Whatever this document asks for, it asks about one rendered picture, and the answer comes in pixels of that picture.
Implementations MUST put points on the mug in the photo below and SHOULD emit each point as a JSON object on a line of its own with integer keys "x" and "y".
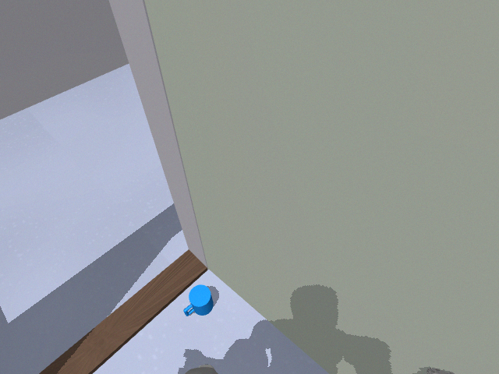
{"x": 201, "y": 301}

